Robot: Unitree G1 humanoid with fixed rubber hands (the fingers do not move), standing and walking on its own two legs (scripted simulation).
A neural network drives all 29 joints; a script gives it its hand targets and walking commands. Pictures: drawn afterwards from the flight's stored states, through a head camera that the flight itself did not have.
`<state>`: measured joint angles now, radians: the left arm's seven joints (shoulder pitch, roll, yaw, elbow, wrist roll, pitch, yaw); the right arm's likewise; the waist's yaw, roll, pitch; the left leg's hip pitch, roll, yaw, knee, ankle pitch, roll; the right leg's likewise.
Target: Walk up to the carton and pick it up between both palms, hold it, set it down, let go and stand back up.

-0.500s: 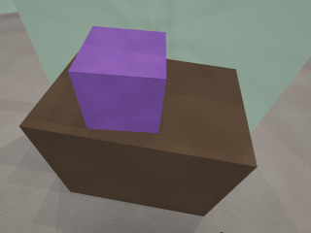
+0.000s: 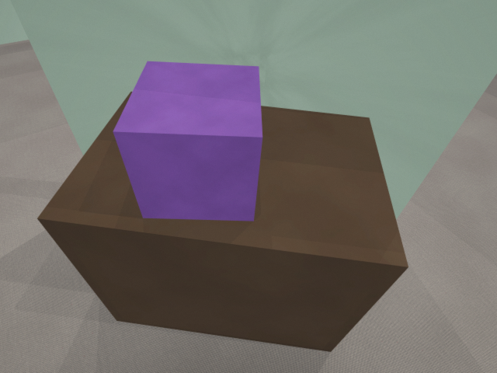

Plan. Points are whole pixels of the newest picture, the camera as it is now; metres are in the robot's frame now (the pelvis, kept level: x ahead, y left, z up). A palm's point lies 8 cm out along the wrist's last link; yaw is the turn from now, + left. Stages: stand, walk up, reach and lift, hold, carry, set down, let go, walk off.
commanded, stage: walk up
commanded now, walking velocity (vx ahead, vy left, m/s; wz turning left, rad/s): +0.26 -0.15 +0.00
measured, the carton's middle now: (201, 141) +0.60 +0.11 +0.02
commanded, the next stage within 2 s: none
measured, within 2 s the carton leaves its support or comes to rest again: neither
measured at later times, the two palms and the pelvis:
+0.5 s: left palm out of the picture +0.00 +0.12 -0.15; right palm out of the picture +0.05 -0.27 -0.17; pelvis +0.04 -0.06 -0.01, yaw +1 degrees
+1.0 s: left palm out of the picture +0.06 +0.14 -0.15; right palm out of the picture +0.06 -0.26 -0.16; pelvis +0.07 -0.06 +0.00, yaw +0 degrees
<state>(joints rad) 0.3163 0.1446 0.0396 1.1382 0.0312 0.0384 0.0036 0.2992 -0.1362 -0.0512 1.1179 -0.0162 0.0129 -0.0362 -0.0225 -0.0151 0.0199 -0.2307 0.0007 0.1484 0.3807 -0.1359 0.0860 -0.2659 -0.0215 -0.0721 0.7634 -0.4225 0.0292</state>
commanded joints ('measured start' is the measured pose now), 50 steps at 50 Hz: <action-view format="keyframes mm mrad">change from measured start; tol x16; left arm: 1 -6 62 20 -64 13 -27 -18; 13 303 161 23 -16 5 -59 27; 17 -66 -17 -52 -107 -20 -79 63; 28 179 -11 -24 -23 -28 -77 35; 50 71 26 -20 18 -21 -57 46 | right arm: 1 68 -167 -46 -26 -2 -20 -5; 50 25 -33 40 71 11 -21 -18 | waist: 1 -4 113 44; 4 38 295 5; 11 99 84 75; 13 120 -460 134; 16 -38 -117 335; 24 -6 -132 56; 29 49 194 13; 50 27 12 84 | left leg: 1 1 395 -396 -361 -582 14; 4 -157 170 -116 -339 -467 -27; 11 -340 230 -173 -161 -603 14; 13 -566 -8 47 399 -472 -87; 15 -427 94 -112 569 -296 -84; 16 -152 94 -190 416 -217 -79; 24 -73 58 -93 234 -165 -85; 26 64 98 -133 5 109 -87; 28 141 152 -184 107 410 -64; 50 65 117 -150 -16 186 -83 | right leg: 1 -188 -84 62 162 53 19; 11 260 -41 -87 -300 91 -10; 13 212 -431 461 -740 -551 -54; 14 -72 -506 564 -812 -691 -149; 15 -141 -450 533 -835 -605 -145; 17 -217 -195 79 -610 363 -82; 20 -74 -217 16 -479 683 -145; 29 100 -100 9 -430 402 -62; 50 191 -114 2 -466 477 -66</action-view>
